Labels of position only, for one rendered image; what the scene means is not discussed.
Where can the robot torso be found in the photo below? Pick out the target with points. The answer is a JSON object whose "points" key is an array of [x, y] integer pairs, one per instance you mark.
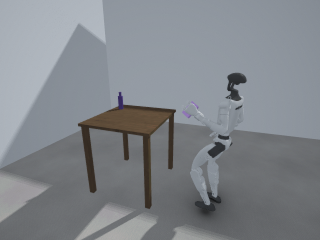
{"points": [[225, 139]]}

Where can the left robot hand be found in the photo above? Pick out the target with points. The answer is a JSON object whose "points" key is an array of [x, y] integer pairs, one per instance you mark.
{"points": [[191, 109]]}

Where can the table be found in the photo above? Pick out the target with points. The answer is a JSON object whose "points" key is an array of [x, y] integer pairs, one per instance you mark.
{"points": [[135, 120]]}

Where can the robot head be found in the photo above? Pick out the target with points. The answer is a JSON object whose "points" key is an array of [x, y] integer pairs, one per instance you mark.
{"points": [[235, 79]]}

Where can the sponge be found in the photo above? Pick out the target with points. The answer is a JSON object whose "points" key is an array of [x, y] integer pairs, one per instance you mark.
{"points": [[187, 115]]}

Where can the left robot upper arm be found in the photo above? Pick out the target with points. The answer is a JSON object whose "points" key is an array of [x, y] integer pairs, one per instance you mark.
{"points": [[224, 108]]}

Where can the robot left forearm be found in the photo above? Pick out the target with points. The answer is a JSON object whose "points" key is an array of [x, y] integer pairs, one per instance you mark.
{"points": [[213, 126]]}

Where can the right robot upper arm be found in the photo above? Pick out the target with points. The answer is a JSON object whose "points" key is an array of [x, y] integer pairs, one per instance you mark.
{"points": [[241, 115]]}

